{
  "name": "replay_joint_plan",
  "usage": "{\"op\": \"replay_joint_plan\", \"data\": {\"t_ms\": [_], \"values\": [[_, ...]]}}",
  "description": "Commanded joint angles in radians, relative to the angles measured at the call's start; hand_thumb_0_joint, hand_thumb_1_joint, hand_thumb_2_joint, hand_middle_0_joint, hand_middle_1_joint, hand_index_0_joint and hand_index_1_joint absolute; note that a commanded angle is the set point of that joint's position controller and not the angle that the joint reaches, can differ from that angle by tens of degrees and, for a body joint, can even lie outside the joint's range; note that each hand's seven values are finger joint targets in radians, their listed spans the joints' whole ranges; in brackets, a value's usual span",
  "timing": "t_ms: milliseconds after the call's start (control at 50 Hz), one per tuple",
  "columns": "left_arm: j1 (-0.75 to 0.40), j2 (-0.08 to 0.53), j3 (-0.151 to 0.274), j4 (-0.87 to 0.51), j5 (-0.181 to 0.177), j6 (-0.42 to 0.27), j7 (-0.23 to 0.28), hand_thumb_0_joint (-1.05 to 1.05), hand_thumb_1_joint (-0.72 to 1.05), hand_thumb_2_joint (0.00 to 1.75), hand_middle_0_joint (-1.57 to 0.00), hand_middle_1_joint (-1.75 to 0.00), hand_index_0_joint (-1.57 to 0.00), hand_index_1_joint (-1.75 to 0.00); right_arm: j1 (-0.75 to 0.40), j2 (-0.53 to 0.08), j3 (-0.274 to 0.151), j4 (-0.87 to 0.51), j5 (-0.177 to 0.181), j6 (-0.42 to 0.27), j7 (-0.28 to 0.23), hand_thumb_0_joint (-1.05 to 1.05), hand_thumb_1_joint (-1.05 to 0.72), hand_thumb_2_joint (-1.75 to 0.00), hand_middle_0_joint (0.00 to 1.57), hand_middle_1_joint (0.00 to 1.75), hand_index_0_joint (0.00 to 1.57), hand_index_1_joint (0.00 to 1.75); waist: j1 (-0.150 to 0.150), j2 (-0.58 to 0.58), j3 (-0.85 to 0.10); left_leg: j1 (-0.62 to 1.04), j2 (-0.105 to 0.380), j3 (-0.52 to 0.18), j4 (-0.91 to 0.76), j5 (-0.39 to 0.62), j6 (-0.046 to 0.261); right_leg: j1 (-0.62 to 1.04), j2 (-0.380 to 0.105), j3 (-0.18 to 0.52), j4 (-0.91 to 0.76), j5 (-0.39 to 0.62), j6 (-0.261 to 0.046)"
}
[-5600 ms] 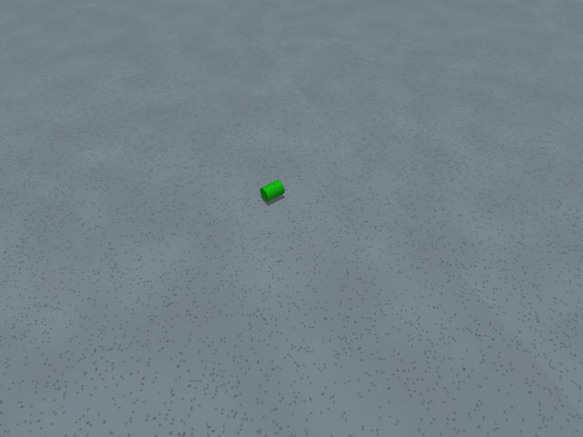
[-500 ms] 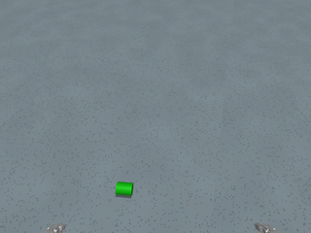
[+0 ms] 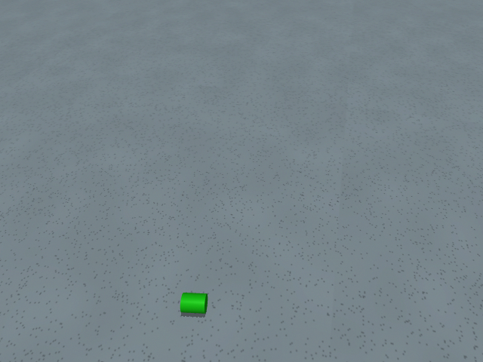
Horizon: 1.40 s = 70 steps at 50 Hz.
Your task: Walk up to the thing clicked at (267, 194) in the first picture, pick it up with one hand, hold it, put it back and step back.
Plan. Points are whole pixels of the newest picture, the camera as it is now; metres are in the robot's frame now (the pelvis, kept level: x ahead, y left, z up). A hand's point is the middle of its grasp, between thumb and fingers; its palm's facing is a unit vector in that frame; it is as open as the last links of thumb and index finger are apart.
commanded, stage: walk up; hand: left
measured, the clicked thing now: (194, 302) +0.43 +0.24 -0.74
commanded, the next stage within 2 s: stand in 0.38 s
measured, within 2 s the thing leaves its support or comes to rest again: neither
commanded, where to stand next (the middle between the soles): +0.04 +0.01 m, yaw -1 degrees
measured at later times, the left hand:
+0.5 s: hand out of the picture +0.11 +0.25 -0.15, palm faces -0.03 -0.94 -0.34, open 7.4 cm
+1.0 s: hand out of the picture +0.08 +0.24 -0.15, palm faces -0.03 -0.94 -0.34, open 7.4 cm
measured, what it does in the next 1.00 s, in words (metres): stands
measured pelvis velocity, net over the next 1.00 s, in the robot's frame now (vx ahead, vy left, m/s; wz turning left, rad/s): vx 0.00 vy -0.01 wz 0.00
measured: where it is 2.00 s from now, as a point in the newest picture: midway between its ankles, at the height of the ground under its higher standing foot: outside the picture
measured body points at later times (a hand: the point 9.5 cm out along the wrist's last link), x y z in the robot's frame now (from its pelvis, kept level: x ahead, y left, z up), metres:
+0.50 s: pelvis +0.01 +0.00 +0.00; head +0.02 +0.00 +0.45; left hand +0.11 +0.30 -0.13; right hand +0.08 -0.30 -0.13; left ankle -0.01 +0.13 -0.75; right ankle +0.03 -0.14 -0.75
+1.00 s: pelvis +0.00 -0.01 +0.00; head +0.02 -0.02 +0.45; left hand +0.08 +0.29 -0.13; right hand +0.09 -0.31 -0.13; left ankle -0.01 +0.13 -0.75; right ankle +0.03 -0.14 -0.75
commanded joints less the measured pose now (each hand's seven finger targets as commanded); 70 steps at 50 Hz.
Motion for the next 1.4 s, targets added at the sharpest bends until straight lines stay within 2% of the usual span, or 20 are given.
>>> {"op": "replay_joint_plan", "data": {"t_ms": [0,100,220,320,340,360,380,460,620,700,840,1020,1200,1320,1380], "values": [[-0.053,0.226,0.049,-0.056,-0.004,-0.021,0.016,0.0,0.9,0.9,-0.2,-0.3,-0.2,-0.3,-0.057,-0.196,-0.039,-0.066,-0.005,-0.021,-0.017,0.0,-0.9,-0.9,0.2,0.3,0.2,0.3,0.0,-0.023,-0.101,-0.004,0.096,-0.073,-0.071,0.116,0.031,0.051,-0.077,0.072,-0.073,0.099,-0.042],[-0.067,0.227,0.053,-0.059,-0.001,-0.019,0.016,0.0,0.9,0.9,-0.2,-0.3,-0.2,-0.3,-0.037,-0.197,-0.04,-0.06,-0.007,-0.019,-0.017,0.0,-0.9,-0.9,0.2,0.3,0.2,0.3,-0.005,-0.021,-0.077,-0.018,0.093,-0.073,-0.081,0.073,0.031,0.042,-0.077,0.084,-0.091,0.044,-0.045],[-0.054,0.216,0.055,-0.064,0.0,-0.018,0.016,0.0,0.9,0.9,-0.2,-0.3,-0.2,-0.3,-0.028,-0.198,-0.041,-0.067,-0.006,-0.024,-0.021,0.0,-0.9,-0.9,0.2,0.3,0.2,0.3,-0.004,-0.012,-0.111,0.006,0.105,-0.065,-0.077,0.134,0.032,0.066,-0.078,0.071,-0.073,0.139,-0.046],[-0.063,0.211,0.054,-0.067,-0.001,-0.017,0.017,0.0,0.9,0.9,-0.2,-0.3,-0.2,-0.3,-0.02,-0.197,-0.043,-0.068,-0.008,-0.022,-0.022,0.0,-0.9,-0.9,0.2,0.3,0.2,0.3,-0.006,-0.009,-0.094,0.003,0.105,-0.067,-0.084,0.138,0.029,0.063,-0.074,0.072,-0.07,0.14,-0.044],[-0.065,0.214,0.054,-0.068,-0.001,-0.017,0.017,0.0,0.9,0.9,-0.2,-0.3,-0.2,-0.3,-0.017,-0.195,-0.043,-0.069,-0.008,-0.022,-0.022,0.0,-0.9,-0.9,0.2,0.3,0.2,0.3,-0.007,-0.014,-0.101,0.005,0.106,-0.065,-0.083,0.147,0.029,0.067,-0.076,0.074,-0.067,0.15,-0.045],[-0.061,0.217,0.054,-0.067,-0.008,-0.014,0.019,0.0,0.9,0.9,-0.2,-0.3,-0.2,-0.3,-0.037,-0.178,-0.04,-0.075,-0.009,-0.025,-0.024,0.0,-0.9,-0.9,0.2,0.3,0.2,0.3,-0.009,-0.047,-0.085,0.004,0.127,-0.094,-0.105,0.202,0.021,0.058,-0.073,0.062,-0.063,0.168,-0.046],[-0.056,0.204,0.052,-0.066,-0.009,-0.013,0.019,0.0,0.9,0.9,-0.2,-0.3,-0.2,-0.3,-0.04,-0.189,-0.042,-0.076,-0.008,-0.027,-0.025,0.0,-0.9,-0.9,0.2,0.3,0.2,0.3,-0.005,-0.036,-0.085,0.014,0.127,-0.089,-0.099,0.221,0.018,0.058,-0.073,0.064,-0.067,0.177,-0.042],[-0.054,0.207,0.054,-0.071,-0.01,-0.011,0.016,0.0,0.9,0.9,-0.2,-0.3,-0.2,-0.3,-0.032,-0.19,-0.041,-0.07,-0.008,-0.032,-0.027,0.0,-0.9,-0.9,0.2,0.3,0.2,0.3,-0.01,0.0,-0.114,0.023,0.123,-0.075,-0.105,0.238,0.011,0.096,-0.08,0.069,-0.06,0.212,-0.045],[-0.05,0.21,0.051,-0.073,-0.006,-0.008,0.013,0.0,0.9,0.9,-0.2,-0.3,-0.2,-0.3,-0.038,-0.189,-0.038,-0.067,-0.006,-0.029,-0.027,0.0,-0.9,-0.9,0.2,0.3,0.2,0.3,-0.012,0.0,-0.108,0.027,0.122,-0.072,-0.108,0.171,0.01,0.089,-0.083,0.077,-0.088,0.169,-0.046],[-0.047,0.211,0.05,-0.076,-0.008,-0.009,0.013,0.0,0.9,0.9,-0.2,-0.3,-0.2,-0.3,-0.043,-0.186,-0.037,-0.067,-0.007,-0.03,-0.026,0.0,-0.9,-0.9,0.2,0.3,0.2,0.3,-0.011,-0.001,-0.109,0.036,0.123,-0.07,-0.103,0.191,0.01,0.083,-0.083,0.077,-0.092,0.19,-0.047],[-0.037,0.218,0.05,-0.074,-0.006,-0.008,0.014,0.0,0.9,0.9,-0.2,-0.3,-0.2,-0.3,-0.038,-0.184,-0.036,-0.067,-0.007,-0.023,-0.023,0.0,-0.9,-0.9,0.2,0.3,0.2,0.3,-0.012,-0.014,-0.087,0.021,0.118,-0.073,-0.109,0.111,0.013,0.061,-0.08,0.079,-0.109,0.114,-0.045],[-0.028,0.219,0.047,-0.076,-0.007,-0.009,0.014,0.0,0.9,0.9,-0.2,-0.3,-0.2,-0.3,-0.024,-0.181,-0.032,-0.067,-0.009,-0.025,-0.023,0.0,-0.9,-0.9,0.2,0.3,0.2,0.3,-0.01,-0.016,-0.097,0.027,0.123,-0.074,-0.105,0.134,0.012,0.061,-0.081,0.08,-0.101,0.134,-0.05],[-0.025,0.224,0.048,-0.074,-0.006,-0.008,0.014,0.0,0.9,0.9,-0.2,-0.3,-0.2,-0.3,-0.011,-0.185,-0.031,-0.068,-0.01,-0.024,-0.024,0.0,-0.9,-0.9,0.2,0.3,0.2,0.3,-0.008,-0.021,-0.091,0.019,0.124,-0.073,-0.105,0.102,0.017,0.064,-0.085,0.089,-0.106,0.114,-0.054],[-0.024,0.221,0.046,-0.075,-0.005,-0.004,0.01,0.0,0.9,0.9,-0.2,-0.3,-0.2,-0.3,-0.003,-0.188,-0.028,-0.066,-0.011,-0.025,-0.024,0.0,-0.9,-0.9,0.2,0.3,0.2,0.3,-0.004,-0.015,-0.064,-0.004,0.118,-0.074,-0.109,0.059,0.013,0.041,-0.077,0.091,-0.119,0.028,-0.052],[-0.025,0.219,0.044,-0.079,-0.003,-0.007,0.011,0.0,0.9,0.9,-0.2,-0.3,-0.2,-0.3,0.004,-0.191,-0.03,-0.071,-0.011,-0.027,-0.023,0.0,-0.9,-0.9,0.2,0.3,0.2,0.3,-0.008,-0.01,-0.088,0.004,0.124,-0.077,-0.107,0.096,0.017,0.062,-0.082,0.089,-0.106,0.1,-0.055]]}}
